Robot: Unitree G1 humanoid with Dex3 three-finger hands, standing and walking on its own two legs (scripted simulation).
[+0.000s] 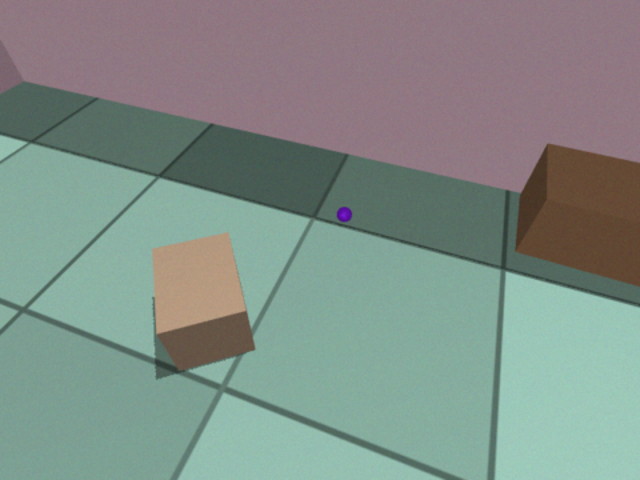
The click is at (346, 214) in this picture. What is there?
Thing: free ball
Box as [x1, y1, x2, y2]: [337, 207, 351, 221]
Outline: 342,207 338,210 337,217 341,221 346,221 350,218 351,212 348,208
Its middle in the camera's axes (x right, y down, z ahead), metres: +0.12 -0.12 +1.75
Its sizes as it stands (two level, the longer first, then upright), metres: 0.068 0.068 0.068
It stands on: the floor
